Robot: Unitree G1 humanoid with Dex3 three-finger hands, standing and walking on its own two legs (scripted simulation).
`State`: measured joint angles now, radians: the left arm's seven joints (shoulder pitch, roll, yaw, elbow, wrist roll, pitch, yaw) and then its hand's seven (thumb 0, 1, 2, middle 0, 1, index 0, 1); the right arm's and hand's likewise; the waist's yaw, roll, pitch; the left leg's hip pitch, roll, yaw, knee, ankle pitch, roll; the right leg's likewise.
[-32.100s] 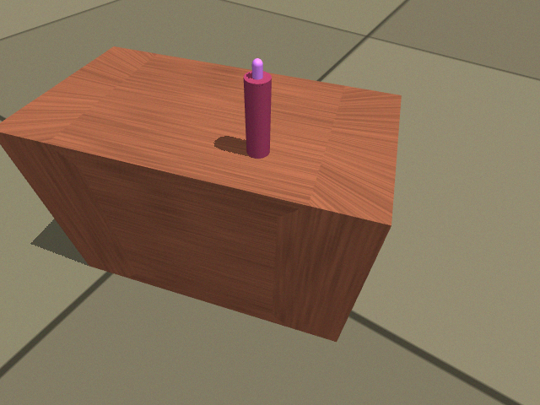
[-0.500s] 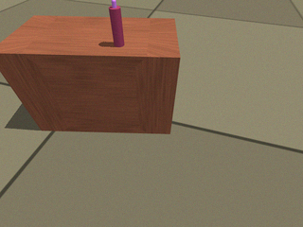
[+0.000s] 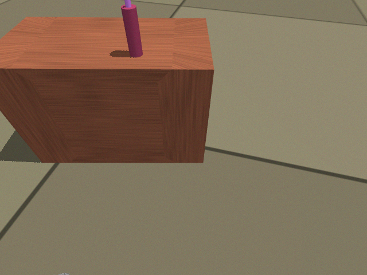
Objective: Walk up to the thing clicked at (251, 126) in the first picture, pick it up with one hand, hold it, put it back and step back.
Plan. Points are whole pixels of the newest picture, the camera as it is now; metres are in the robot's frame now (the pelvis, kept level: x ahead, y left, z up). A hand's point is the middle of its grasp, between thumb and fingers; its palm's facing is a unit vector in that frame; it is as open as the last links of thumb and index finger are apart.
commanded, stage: step back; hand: left
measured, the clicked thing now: (132, 27) +1.06 +0.23 +0.06
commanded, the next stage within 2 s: stand in 0.16 s
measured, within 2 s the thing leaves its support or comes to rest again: neither
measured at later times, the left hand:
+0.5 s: hand out of the picture +0.10 +0.26 -0.14, palm faces -0.03 -0.94 -0.34, open 7.4 cm
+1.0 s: hand out of the picture +0.06 +0.24 -0.14, palm faces -0.06 -0.94 -0.34, open 7.4 cm
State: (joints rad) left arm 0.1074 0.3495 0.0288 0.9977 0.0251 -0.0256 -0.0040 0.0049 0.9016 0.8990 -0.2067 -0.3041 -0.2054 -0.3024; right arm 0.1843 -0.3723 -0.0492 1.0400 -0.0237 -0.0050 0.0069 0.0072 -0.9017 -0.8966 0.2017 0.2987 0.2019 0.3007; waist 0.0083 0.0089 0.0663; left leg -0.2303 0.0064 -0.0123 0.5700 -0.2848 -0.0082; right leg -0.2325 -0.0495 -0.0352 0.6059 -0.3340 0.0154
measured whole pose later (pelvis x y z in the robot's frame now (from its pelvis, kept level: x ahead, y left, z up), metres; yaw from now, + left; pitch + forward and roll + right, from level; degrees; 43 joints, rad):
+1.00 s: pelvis -0.01 -0.01 +0.02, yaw -2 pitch -2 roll +0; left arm 0.13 0.35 0.00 1.14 0.01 -0.01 -0.01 0.00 0.90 0.90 -0.20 -0.30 -0.20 -0.30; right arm 0.13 -0.35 -0.01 1.15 -0.01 0.00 0.02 0.01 -0.90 -0.90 0.20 0.30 0.20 0.30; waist 0.00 0.00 0.06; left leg -0.12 0.04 0.01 0.32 -0.16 -0.03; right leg -0.12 -0.01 -0.02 0.33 -0.17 0.01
